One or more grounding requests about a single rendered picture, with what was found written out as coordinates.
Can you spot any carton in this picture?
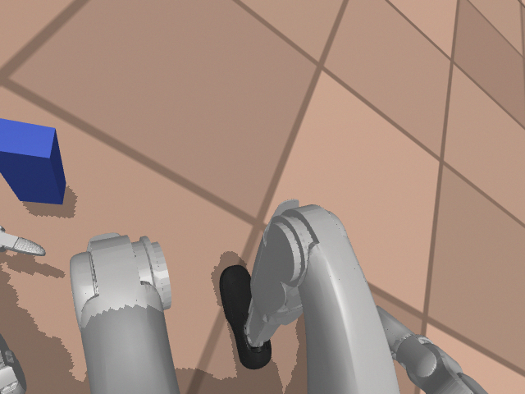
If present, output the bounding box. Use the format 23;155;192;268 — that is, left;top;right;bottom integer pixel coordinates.
0;118;66;204

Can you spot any left robot arm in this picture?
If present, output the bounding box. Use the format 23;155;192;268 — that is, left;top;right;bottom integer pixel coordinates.
0;333;27;394

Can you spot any right robot foot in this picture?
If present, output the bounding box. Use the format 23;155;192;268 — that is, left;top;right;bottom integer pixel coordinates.
219;265;272;369

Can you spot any right robot arm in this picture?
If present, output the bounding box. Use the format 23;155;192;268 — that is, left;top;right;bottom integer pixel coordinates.
396;335;488;394

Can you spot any right robot hand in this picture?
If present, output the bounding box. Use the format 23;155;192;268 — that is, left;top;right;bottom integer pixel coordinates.
376;305;416;361

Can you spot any left robot hand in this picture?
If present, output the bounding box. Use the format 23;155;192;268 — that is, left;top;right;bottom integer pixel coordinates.
0;225;46;256

